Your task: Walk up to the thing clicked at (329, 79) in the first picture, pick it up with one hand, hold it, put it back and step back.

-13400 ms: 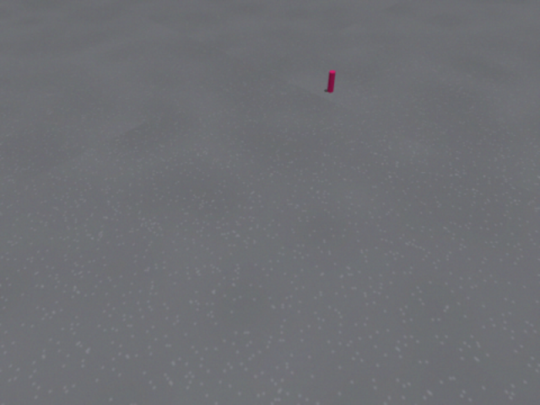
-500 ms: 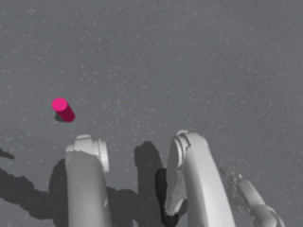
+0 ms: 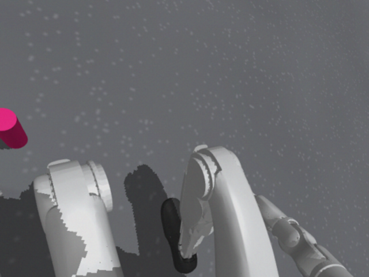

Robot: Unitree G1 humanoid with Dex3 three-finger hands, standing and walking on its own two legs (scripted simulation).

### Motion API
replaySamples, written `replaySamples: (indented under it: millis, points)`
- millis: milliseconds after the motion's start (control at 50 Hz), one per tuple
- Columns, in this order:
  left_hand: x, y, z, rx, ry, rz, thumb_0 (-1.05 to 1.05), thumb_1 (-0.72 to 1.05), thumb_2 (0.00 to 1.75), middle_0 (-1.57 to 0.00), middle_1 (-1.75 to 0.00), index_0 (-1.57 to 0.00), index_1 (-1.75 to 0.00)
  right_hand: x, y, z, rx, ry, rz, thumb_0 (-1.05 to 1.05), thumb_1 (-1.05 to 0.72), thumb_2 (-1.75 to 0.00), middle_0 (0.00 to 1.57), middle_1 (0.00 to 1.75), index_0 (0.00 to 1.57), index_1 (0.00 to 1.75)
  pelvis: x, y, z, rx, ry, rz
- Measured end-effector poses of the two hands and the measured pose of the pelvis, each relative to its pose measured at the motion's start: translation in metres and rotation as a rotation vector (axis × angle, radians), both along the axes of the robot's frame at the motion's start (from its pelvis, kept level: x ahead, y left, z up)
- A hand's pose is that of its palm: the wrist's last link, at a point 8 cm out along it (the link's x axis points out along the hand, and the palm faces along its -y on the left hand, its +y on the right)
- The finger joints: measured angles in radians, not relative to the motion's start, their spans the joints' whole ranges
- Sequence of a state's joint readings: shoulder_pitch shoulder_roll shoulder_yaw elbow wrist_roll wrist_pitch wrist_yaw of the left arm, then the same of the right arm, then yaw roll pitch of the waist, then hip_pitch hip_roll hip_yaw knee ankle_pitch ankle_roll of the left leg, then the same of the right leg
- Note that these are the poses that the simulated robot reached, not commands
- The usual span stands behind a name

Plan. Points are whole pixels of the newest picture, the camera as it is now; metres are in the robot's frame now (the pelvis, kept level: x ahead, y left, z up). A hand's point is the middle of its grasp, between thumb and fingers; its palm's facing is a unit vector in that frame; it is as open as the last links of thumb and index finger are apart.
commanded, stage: close in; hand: left
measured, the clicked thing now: (10, 130) +0.41 +0.29 -0.21
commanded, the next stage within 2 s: close in 0.48 s
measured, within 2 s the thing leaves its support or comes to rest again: leaves its support in 1.58 s
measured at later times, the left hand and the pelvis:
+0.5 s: hand (7, 142) +0.38 +0.29 -0.17, palm faces +0.27 -0.96 +0.04, open 16.8 cm; pelvis -0.02 +0.01 -0.01, yaw -2 degrees
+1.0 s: hand (13, 129) +0.41 +0.28 -0.18, palm faces +0.31 -0.95 +0.03, open 9.1 cm; pelvis -0.01 +0.01 -0.01, yaw -3 degrees
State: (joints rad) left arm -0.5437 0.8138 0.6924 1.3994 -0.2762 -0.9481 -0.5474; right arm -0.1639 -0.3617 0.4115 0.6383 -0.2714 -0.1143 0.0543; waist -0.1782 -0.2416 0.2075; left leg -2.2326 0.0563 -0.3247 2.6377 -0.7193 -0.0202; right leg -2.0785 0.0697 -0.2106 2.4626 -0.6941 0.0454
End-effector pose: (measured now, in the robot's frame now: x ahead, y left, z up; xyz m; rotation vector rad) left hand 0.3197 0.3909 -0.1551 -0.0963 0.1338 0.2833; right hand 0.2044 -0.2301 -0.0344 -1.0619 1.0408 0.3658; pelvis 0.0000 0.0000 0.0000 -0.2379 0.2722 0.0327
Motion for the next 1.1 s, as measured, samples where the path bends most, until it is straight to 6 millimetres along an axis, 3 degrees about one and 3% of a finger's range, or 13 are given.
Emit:
replaySamples:
  millis: [160,460,660,1100]
  points:
    - [0.014,-0.024,-0.01,0.039,-0.053,0.022,-0.02,-0.58,0.07,-0.03,-0.12,-0.07,-0.09,-0.004,0.004,0.005,-0.041,0.006,0.046,0.0,-0.9,-0.89,0.21,0.3,0.21,0.3,-0.006,0.0,-0.008,-0.018,-0.063,-0.009]
    - [0.02,-0.053,-0.013,0.055,-0.061,-0.014,-0.01,-0.54,0.13,-0.11,-0.18,-0.16,-0.15,-0.051,-0.006,0.013,-0.092,0.078,0.006,0.0,-0.9,-0.89,0.21,0.3,0.21,0.3,-0.017,0.005,-0.011,-0.042,-0.119,-0.023]
    - [0.032,-0.06,-0.024,0.067,-0.074,0.009,-0.01,-0.47,0.2,-0.16,-0.21,-0.19,-0.19,-0.065,-0.003,0.016,-0.127,0.12,0.003,0.0,-0.89,-0.89,0.21,0.3,0.21,0.3,-0.019,0.008,-0.012,-0.063,-0.139,-0.036]
    - [0.053,-0.065,-0.028,0.086,-0.075,0.014,0.0,0.45,0.68,-0.66,-0.62,-0.65,-0.62,-0.053,0.004,0.017,-0.143,0.147,0.02,0.0,-0.86,-0.89,0.21,0.3,0.21,0.3,-0.014,0.011,-0.007,-0.084,-0.12,-0.044]
